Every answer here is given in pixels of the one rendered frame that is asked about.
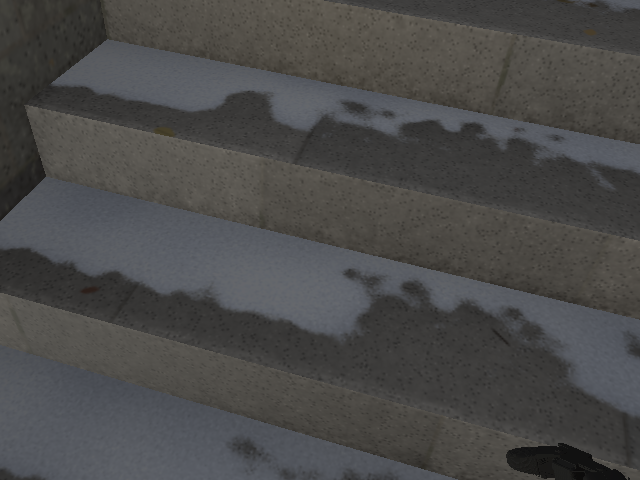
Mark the robot right hand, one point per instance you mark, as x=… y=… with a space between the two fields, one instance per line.
x=562 y=463

